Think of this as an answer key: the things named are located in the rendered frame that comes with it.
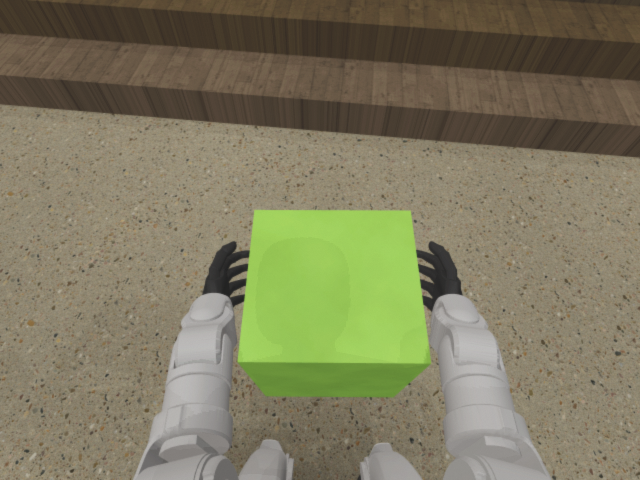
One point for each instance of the carton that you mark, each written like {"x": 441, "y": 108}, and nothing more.
{"x": 333, "y": 304}

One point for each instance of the left robot upper arm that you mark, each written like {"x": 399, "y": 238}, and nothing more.
{"x": 208, "y": 466}

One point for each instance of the left robot thigh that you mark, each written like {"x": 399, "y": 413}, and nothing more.
{"x": 268, "y": 464}

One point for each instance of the right robot hand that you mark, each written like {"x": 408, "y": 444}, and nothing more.
{"x": 444, "y": 275}

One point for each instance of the left robot forearm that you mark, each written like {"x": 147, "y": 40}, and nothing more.
{"x": 195, "y": 416}

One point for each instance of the right robot forearm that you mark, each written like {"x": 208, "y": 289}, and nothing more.
{"x": 480, "y": 414}

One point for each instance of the left robot hand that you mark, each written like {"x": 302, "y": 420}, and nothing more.
{"x": 220, "y": 274}

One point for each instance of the right robot shin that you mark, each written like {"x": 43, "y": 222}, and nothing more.
{"x": 381, "y": 447}

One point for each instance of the right robot upper arm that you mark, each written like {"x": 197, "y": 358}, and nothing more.
{"x": 479, "y": 467}

